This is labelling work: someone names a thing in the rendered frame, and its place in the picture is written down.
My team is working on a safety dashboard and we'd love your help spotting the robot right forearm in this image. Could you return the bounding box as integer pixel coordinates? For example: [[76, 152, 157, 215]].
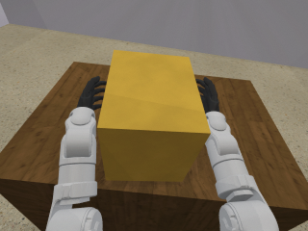
[[205, 111, 279, 231]]

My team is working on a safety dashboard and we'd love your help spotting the left robot hand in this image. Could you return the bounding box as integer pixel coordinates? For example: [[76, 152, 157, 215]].
[[76, 76, 107, 110]]

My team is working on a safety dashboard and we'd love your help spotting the pedestal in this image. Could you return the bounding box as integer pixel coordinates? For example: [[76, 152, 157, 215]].
[[0, 62, 308, 231]]

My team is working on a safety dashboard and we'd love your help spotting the robot right upper arm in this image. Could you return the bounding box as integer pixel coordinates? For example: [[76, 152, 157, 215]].
[[218, 200, 278, 231]]

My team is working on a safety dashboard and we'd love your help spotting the robot left forearm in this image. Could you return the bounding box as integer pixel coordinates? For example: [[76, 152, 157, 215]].
[[45, 107, 97, 231]]

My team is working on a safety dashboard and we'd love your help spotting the robot left upper arm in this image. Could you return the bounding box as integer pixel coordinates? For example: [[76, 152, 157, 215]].
[[46, 207, 103, 231]]

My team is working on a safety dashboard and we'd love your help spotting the right robot hand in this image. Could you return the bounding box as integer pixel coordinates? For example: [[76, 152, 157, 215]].
[[195, 77, 219, 114]]

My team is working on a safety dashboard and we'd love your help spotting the carton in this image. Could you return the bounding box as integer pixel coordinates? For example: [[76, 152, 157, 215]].
[[97, 50, 211, 182]]

